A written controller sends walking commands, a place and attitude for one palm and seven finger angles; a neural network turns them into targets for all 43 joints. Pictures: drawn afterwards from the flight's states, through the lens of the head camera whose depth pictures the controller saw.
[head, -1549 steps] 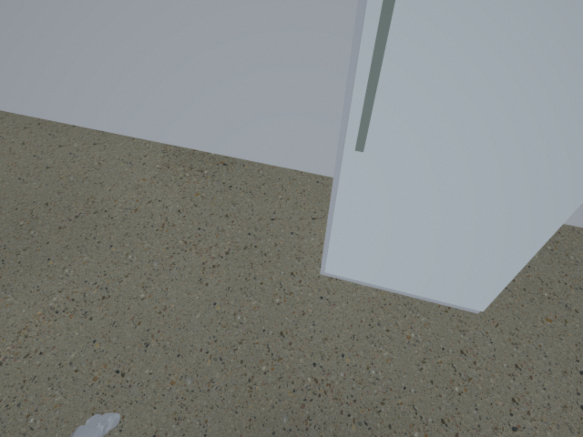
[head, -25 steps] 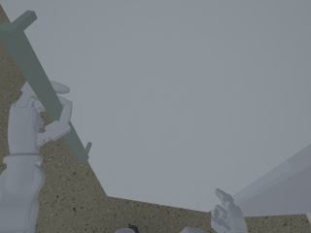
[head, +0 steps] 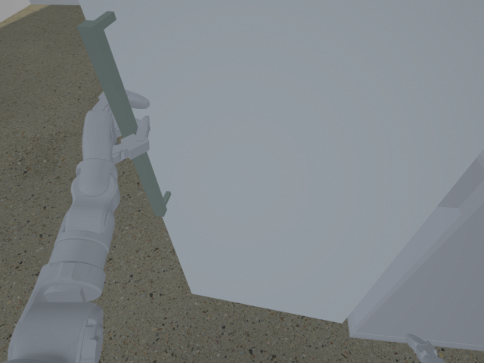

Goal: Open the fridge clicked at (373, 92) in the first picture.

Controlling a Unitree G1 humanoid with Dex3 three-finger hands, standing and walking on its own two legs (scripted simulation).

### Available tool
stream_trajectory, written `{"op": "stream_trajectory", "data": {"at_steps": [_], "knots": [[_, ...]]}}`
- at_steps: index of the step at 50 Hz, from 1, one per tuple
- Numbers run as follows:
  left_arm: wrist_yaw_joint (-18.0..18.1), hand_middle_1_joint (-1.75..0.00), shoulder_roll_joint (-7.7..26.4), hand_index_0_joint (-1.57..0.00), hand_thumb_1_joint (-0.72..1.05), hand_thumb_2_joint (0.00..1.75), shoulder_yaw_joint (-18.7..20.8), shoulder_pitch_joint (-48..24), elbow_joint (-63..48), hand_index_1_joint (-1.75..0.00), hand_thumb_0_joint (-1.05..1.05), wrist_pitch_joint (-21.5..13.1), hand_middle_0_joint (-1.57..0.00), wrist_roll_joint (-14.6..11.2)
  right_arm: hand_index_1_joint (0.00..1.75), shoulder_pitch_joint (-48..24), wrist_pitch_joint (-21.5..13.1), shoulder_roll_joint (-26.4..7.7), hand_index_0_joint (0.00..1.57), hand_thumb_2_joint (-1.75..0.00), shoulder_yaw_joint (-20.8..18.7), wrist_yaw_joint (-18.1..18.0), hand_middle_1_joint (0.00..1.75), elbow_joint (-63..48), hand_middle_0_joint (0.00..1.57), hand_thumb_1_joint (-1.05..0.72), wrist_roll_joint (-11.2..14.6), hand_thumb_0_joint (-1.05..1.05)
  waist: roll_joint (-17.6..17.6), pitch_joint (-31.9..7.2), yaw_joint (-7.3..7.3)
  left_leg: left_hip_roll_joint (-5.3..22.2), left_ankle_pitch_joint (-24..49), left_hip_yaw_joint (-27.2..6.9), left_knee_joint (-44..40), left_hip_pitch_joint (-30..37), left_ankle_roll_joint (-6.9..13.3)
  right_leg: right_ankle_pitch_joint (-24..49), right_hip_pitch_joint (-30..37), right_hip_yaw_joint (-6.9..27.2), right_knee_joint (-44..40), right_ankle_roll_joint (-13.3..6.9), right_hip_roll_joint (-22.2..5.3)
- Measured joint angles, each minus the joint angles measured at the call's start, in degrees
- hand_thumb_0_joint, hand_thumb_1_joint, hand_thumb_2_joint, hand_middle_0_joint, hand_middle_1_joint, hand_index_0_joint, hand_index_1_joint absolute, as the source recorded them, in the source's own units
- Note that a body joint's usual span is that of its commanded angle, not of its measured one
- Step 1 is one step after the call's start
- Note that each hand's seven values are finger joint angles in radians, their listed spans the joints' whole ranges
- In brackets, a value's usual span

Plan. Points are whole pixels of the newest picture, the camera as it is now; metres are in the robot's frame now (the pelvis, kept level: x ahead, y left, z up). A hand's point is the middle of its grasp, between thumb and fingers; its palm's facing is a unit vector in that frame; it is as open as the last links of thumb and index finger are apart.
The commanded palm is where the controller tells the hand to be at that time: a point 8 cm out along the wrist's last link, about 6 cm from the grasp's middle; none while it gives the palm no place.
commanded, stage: stop walking and hold the door back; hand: left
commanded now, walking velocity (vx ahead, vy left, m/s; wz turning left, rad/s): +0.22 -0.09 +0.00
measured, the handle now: (140, 138) +0.44 +0.21 +0.14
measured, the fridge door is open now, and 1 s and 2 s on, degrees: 84 78 76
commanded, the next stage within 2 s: loosen the grip on the handle in 0.60 s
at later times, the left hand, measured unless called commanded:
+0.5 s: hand (154, 119) +0.46 +0.18 +0.17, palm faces +0.21 -0.96 -0.20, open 5.5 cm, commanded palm +0.42 +0.25 +0.15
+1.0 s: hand (147, 118) +0.46 +0.19 +0.17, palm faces +0.17 -0.98 -0.14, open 10.6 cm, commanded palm +0.43 +0.23 +0.16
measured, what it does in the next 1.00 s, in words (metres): steps on the spot: left foot, then right foot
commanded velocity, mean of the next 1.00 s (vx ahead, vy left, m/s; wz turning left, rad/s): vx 0.05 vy -0.02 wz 0.00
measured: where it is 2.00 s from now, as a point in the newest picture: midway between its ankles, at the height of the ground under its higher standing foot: outside the picture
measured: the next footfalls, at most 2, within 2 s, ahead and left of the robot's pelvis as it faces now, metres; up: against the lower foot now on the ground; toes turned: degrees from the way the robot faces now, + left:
left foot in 0.06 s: +0.03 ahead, +0.15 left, +0.00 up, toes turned +5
right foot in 0.38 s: +0.06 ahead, -0.11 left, +0.00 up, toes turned -8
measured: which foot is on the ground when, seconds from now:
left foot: up 0.00-0.04, down 0.06-0.38, up 0.40-0.66, down 0.68-1.00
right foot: down 0.00-0.08, up 0.10-0.36, down 0.38-1.00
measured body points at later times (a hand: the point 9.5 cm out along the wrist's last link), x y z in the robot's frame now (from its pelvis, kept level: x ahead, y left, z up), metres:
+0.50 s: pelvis -0.02 +0.00 -0.01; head +0.03 -0.02 +0.43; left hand +0.44 +0.23 +0.18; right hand +0.05 -0.28 -0.15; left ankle -0.01 +0.13 -0.69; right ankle +0.02 -0.11 -0.74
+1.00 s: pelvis -0.01 +0.03 -0.02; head +0.01 +0.04 +0.43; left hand +0.45 +0.24 +0.18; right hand +0.05 -0.23 -0.13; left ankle +0.03 +0.13 -0.74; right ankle +0.02 -0.11 -0.74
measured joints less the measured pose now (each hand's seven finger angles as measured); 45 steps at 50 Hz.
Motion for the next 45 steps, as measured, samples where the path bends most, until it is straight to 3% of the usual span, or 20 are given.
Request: {"op": "stream_trajectory", "data": {"at_steps": [3,4,7,10,13,18,20,23,25,30,34,35,36,38,41,45], "knots": [[0.14,-1.45,-0.36,-0.45,0.62,0.80,-0.29,-4.84,3.39,-1.41,-0.06,0.10,-0.47,0.55,0.30,1.21,-0.77,0.02,0.20,-0.89,0.58,-0.41,0.30,-0.42,0.20,-0.91,0.19,0.01,0.47,0.08,-0.83,0.53,0.52,2.35,-13.74,7.41,1.13,-0.73,-2.67,0.12,2.26,0.59,0.72],[0.05,-1.45,-0.11,-0.45,0.63,0.80,-0.42,-6.36,4.46,-1.41,-0.06,-0.20,-0.47,0.50,0.30,1.28,-1.10,0.52,0.20,-0.89,0.61,-0.59,0.30,-0.40,0.20,-0.91,0.18,0.01,0.64,0.47,-1.43,0.75,5.34,2.32,-15.70,7.67,1.38,-3.60,-4.06,0.37,4.85,0.77,1.10],[0.16,-1.44,0.42,-0.45,0.67,0.80,-0.60,-9.77,7.36,-1.41,-0.04,-0.15,-0.47,0.13,0.30,2.04,-1.56,3.92,0.20,-0.89,1.38,-0.65,0.30,0.11,0.20,-0.91,0.72,0.01,0.62,2.90,-1.60,1.86,9.98,3.01,-14.52,7.53,0.57,-12.94,-8.17,1.67,17.74,0.69,3.62],[-0.21,-1.43,-0.05,-0.45,0.68,0.79,-0.54,-13.40,11.70,-1.41,-0.04,-0.15,-0.46,0.42,0.30,4.51,-1.45,7.26,0.20,-0.89,3.32,0.13,0.30,1.22,0.20,-0.91,1.19,0.01,1.91,3.35,-2.08,3.40,10.49,1.36,-15.77,7.07,0.45,-11.97,-11.37,0.57,26.38,1.05,5.57],[-1.15,-1.42,0.69,-0.45,0.68,0.78,-0.51,-15.96,13.67,-1.41,-0.05,0.55,-0.46,0.27,0.30,6.07,-0.73,9.43,0.20,-0.89,4.49,0.56,0.30,1.99,0.21,-0.92,1.42,0.01,2.61,4.17,-0.92,4.60,10.86,1.51,-15.97,6.69,-0.33,-10.38,-11.01,-0.34,23.00,1.20,5.52],[-2.53,-1.40,4.06,-0.45,0.67,0.78,1.75,-17.23,14.50,-1.41,-0.05,0.53,-0.46,0.02,0.30,6.54,-0.21,8.18,0.21,-0.89,4.81,0.76,0.30,2.06,0.21,-0.95,1.32,0.01,2.56,4.91,-0.23,5.82,7.29,2.90,-9.71,4.07,-1.98,-7.15,-3.02,-1.12,6.21,0.97,5.69],[-2.41,-1.40,5.56,-0.45,0.67,0.78,4.10,-16.39,13.29,-1.41,-0.05,0.14,-0.46,0.71,0.30,4.95,0.34,6.92,0.21,-0.89,4.53,1.09,0.30,1.95,0.21,-0.94,1.41,0.01,3.40,5.70,-1.33,6.53,3.54,1.88,-2.02,1.14,-1.55,-1.41,-2.07,-1.29,4.47,-0.77,6.53],[-1.91,-1.40,6.00,-0.43,0.68,0.79,7.29,-14.93,11.65,-1.41,-0.04,0.29,-0.46,0.76,0.30,1.49,0.58,4.94,0.21,-0.89,2.70,0.94,0.30,1.86,0.21,-0.93,1.69,0.01,4.21,8.04,-3.70,3.35,-4.32,-1.88,13.72,-4.30,-0.91,-3.23,-1.51,-1.40,6.36,-1.75,6.21],[-2.06,-1.40,5.77,-0.42,0.69,0.79,8.68,-13.81,10.46,-1.41,-0.04,0.72,-0.46,0.75,0.30,0.13,0.10,3.82,0.20,-0.89,2.47,0.75,0.30,1.31,0.21,-0.93,1.73,0.01,3.46,8.52,-4.46,1.97,-4.78,-1.65,16.81,-6.00,-0.98,-3.35,-0.62,-0.90,5.51,-1.50,5.35],[-2.80,-1.40,5.20,-0.43,0.69,0.79,10.24,-10.57,7.08,-1.41,-0.02,-0.06,-0.46,0.77,0.30,-1.96,-0.64,2.24,0.20,-0.89,2.88,0.17,0.30,-1.08,0.21,-0.92,0.87,0.01,1.15,7.50,-5.17,1.52,0.36,-0.13,4.91,-3.77,-0.88,-2.46,0.04,0.45,3.81,-0.75,4.31],[-2.77,-1.40,3.82,-0.43,0.69,0.79,9.00,-8.62,3.37,-1.41,-0.01,-0.71,-0.46,0.59,0.30,-2.26,-0.97,1.33,0.20,-0.89,2.41,0.23,0.30,-2.81,0.21,-0.91,0.51,0.01,1.61,6.05,-5.15,1.95,10.11,-0.09,-8.64,1.98,-0.74,-3.36,-0.55,0.29,5.04,0.15,5.40],[-2.73,-1.40,3.68,-0.44,0.68,0.78,8.40,-8.39,2.60,-1.41,-0.01,-0.93,-0.46,0.62,0.30,-2.52,-0.92,1.81,0.20,-0.89,2.14,0.22,0.30,-2.73,0.20,-0.91,0.53,0.01,0.92,6.01,-4.94,1.66,10.69,0.21,-9.29,2.35,-0.23,-3.72,-0.71,0.56,5.57,0.44,5.12],[-4.17,-1.40,3.56,-0.44,0.67,0.78,8.44,-9.91,3.93,-1.41,-0.02,-1.68,-0.46,2.11,0.30,-2.53,-1.40,2.64,0.20,-0.89,1.42,0.62,0.30,-2.65,0.20,-0.91,0.44,0.01,-0.16,6.54,-3.65,1.41,10.30,1.02,-9.34,2.95,0.19,-3.72,-0.53,1.35,5.72,0.62,4.90],[-8.21,-1.43,3.66,-0.44,0.60,0.77,9.06,-14.75,11.03,-1.41,-0.03,-1.55,-0.49,4.26,0.30,-1.53,-3.77,4.05,0.20,-0.89,0.04,1.91,0.30,-1.40,0.20,-0.91,-0.93,0.01,-1.29,3.03,-2.36,1.00,9.74,1.71,-9.31,0.32,0.66,-3.14,-3.43,2.02,5.84,0.43,4.51],[-9.15,-1.44,3.98,-0.44,0.49,0.73,10.17,-18.75,19.61,-1.41,-0.04,0.58,-0.50,3.61,0.30,0.37,-5.20,4.58,0.20,-0.89,0.93,3.47,0.30,-1.11,0.20,-0.91,-1.14,0.00,-1.02,-2.38,-3.17,0.77,9.88,1.36,-8.97,-3.47,0.86,-2.44,-6.52,1.69,5.04,0.85,4.26],[-4.93,-1.42,3.84,-0.45,0.31,0.64,10.77,-15.56,18.96,-1.41,-0.03,-3.13,-0.49,3.29,0.30,2.87,-5.35,5.26,0.20,-0.89,1.73,5.21,0.30,-2.27,0.21,-0.91,-1.70,0.00,0.06,-4.44,-4.04,1.02,9.23,2.15,-7.66,-5.19,1.37,-2.34,-8.29,2.50,5.70,0.99,4.48]]}}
